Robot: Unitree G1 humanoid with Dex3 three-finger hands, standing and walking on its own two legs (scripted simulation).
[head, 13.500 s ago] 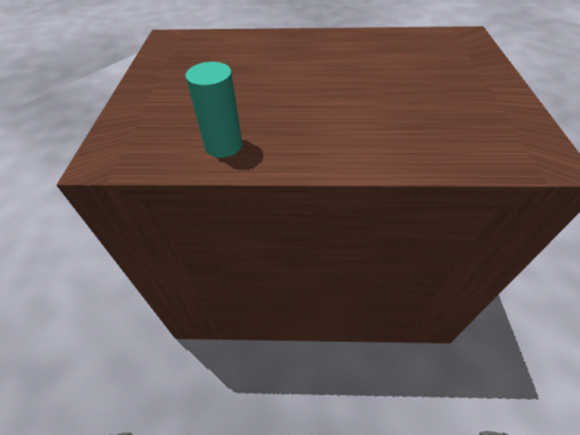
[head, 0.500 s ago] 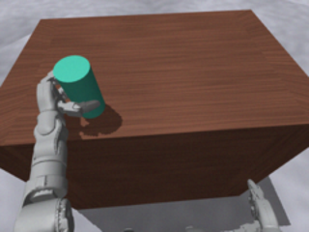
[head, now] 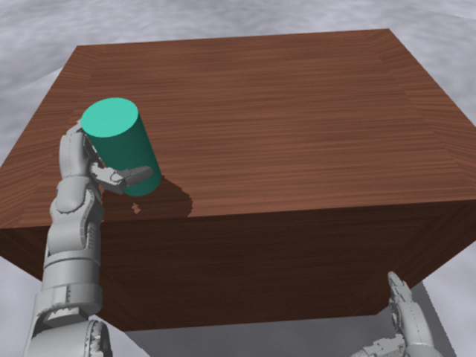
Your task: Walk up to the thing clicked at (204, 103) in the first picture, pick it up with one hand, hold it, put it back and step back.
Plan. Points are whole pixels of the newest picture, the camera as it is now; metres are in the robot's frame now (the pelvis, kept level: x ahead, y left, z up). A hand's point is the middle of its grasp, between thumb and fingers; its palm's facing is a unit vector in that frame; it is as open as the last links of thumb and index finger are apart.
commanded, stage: settle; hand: left
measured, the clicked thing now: (127, 151) +0.40 +0.18 +0.15
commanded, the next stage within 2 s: lift in 0.40 s
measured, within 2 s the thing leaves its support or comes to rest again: neither
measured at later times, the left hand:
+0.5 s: hand (108, 143) +0.38 +0.19 +0.18, palm faces +0.17 -0.98 -0.01, open 11.0 cm
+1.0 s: hand (94, 115) +0.36 +0.18 +0.25, palm faces +0.14 -0.99 -0.01, open 11.0 cm
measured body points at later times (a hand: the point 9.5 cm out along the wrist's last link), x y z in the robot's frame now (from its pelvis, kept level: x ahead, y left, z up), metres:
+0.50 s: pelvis -0.03 +0.00 +0.01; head -0.03 -0.01 +0.46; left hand +0.37 +0.25 +0.18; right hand +0.12 -0.25 -0.06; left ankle -0.01 +0.13 -0.71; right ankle -0.02 -0.14 -0.71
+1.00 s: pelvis -0.03 +0.00 +0.02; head -0.05 -0.02 +0.46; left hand +0.35 +0.23 +0.25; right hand +0.14 -0.25 -0.05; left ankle -0.01 +0.13 -0.71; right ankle -0.02 -0.14 -0.71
